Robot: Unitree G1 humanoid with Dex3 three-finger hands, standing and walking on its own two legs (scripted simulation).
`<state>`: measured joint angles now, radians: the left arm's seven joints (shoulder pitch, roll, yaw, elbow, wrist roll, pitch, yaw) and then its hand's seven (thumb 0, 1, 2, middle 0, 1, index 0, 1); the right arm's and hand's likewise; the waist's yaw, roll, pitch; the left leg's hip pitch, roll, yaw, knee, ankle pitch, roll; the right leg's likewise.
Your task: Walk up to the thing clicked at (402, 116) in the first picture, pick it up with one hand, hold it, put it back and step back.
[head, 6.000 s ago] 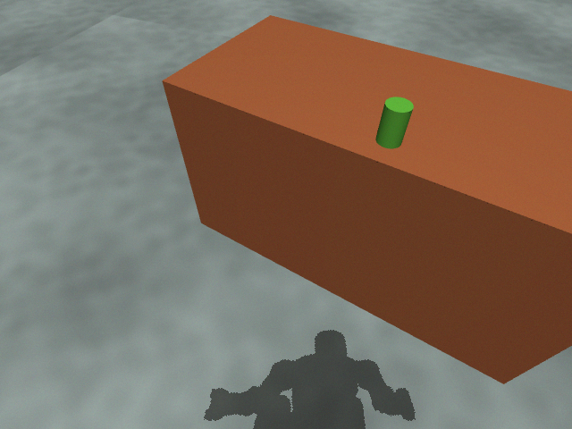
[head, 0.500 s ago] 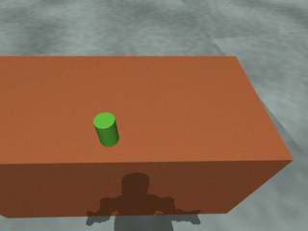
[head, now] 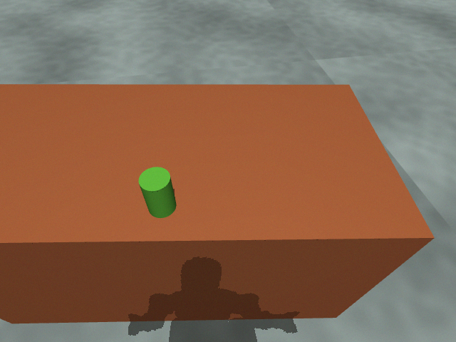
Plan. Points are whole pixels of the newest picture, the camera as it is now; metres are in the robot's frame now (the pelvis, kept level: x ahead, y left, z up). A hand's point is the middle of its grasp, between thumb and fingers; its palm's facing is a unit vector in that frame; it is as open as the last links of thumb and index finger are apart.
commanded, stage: rise first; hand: left
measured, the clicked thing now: (158, 193) +0.42 +0.16 -0.03
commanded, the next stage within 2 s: go down in 1.72 s
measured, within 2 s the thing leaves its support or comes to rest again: neither
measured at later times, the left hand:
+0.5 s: hand (90, 329) +0.16 +0.26 -0.10, palm faces +0.26 -0.90 -0.34, open 14.5 cm
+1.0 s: hand (72, 306) +0.17 +0.25 +0.01, palm faces +0.34 -0.87 -0.35, open 17.5 cm
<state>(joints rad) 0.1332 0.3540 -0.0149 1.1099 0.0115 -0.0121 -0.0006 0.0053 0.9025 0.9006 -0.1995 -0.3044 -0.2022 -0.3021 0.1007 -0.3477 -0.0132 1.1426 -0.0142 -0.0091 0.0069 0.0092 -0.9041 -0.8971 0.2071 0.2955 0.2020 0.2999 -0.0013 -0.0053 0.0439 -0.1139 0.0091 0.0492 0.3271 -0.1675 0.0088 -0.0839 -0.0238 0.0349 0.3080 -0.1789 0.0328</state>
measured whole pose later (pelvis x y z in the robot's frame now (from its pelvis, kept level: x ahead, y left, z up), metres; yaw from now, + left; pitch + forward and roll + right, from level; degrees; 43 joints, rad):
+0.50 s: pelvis +0.00 +0.00 -0.01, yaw +2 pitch +1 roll +0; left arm 0.20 0.30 0.14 0.64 -0.04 -0.07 0.08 0.00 0.02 0.21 -0.06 -0.07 -0.07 -0.06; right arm 0.16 -0.25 -0.10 0.77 0.04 -0.08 -0.06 0.01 -0.02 -0.21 0.07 0.06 0.06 0.06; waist 0.02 0.01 -0.01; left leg -0.24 0.01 0.02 0.43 -0.21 0.00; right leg -0.19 -0.02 0.01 0.40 -0.22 0.02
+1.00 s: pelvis +0.00 -0.01 +0.00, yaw +2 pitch -4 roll +0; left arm 0.41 0.29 0.20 0.10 -0.05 -0.11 0.06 -0.01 -0.54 0.04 -0.05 -0.04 -0.03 -0.06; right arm 0.27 -0.24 -0.12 0.60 0.02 -0.08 -0.05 -0.01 0.53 -0.02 0.06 0.05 0.05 0.05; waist 0.04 0.04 0.04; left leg -0.13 0.02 0.00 0.39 -0.20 -0.01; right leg -0.08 -0.02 -0.01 0.38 -0.23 0.01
